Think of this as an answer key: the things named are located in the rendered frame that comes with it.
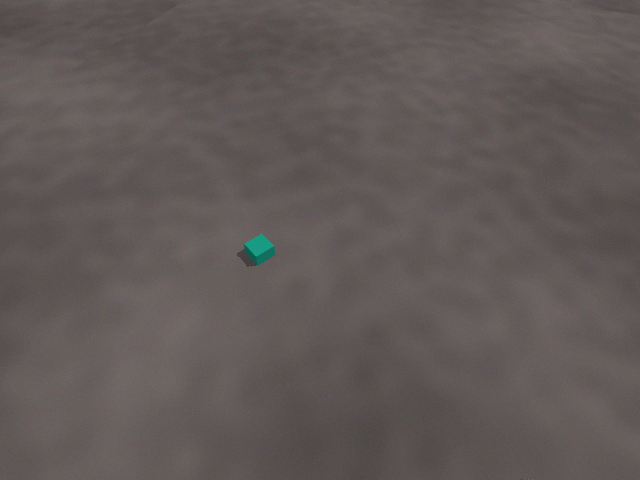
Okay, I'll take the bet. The small box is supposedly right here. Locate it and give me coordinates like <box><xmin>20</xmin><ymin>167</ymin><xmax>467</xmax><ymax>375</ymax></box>
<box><xmin>244</xmin><ymin>234</ymin><xmax>275</xmax><ymax>266</ymax></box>

